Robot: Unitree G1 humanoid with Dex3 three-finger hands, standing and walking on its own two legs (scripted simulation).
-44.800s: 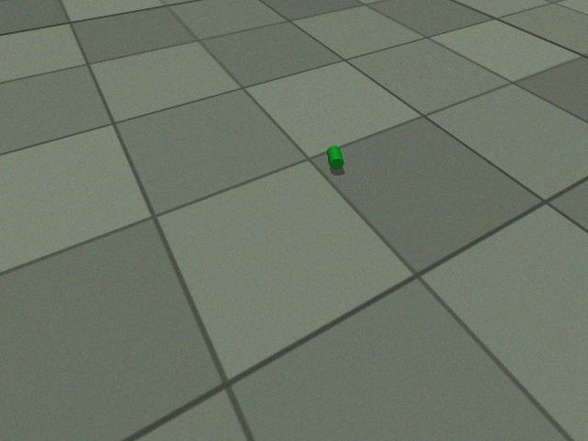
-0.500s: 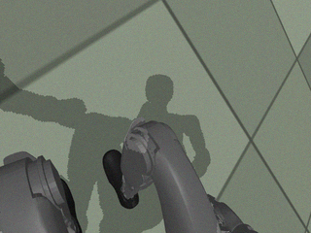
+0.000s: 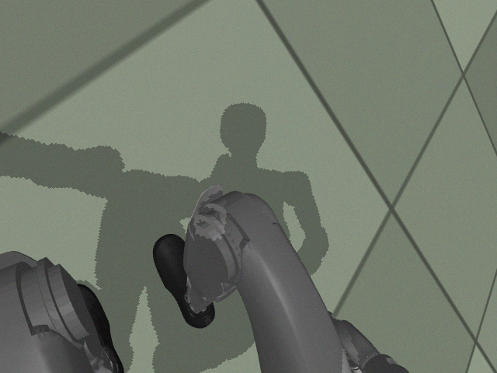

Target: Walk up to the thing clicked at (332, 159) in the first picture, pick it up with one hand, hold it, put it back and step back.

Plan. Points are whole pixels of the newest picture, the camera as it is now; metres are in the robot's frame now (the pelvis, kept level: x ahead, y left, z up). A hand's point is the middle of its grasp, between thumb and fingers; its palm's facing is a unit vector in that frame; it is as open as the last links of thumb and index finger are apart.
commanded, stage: rest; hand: left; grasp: from above
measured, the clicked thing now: out of the picture +0.48 +0.34 -0.28
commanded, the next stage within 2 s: open in 0.14 s
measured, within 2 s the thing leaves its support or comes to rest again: rests again in 0.40 s
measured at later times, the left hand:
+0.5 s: hand out of the picture +0.48 +0.35 -0.25, palm faces -0.45 -0.14 -0.88, open 9.8 cm
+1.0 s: hand out of the picture +0.48 +0.35 -0.25, palm faces -0.45 -0.14 -0.88, open 12.0 cm
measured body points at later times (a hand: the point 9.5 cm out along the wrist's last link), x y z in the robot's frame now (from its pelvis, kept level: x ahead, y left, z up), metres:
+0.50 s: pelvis +0.00 +0.00 +0.00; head +0.29 +0.15 +0.31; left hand +0.50 +0.36 -0.20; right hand +0.05 -0.24 -0.05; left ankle +0.07 +0.10 -0.28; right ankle +0.12 -0.08 -0.28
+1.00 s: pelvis +0.00 +0.00 +0.00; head +0.30 +0.14 +0.31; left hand +0.50 +0.35 -0.20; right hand +0.05 -0.24 -0.05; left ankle +0.07 +0.10 -0.28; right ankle +0.12 -0.08 -0.28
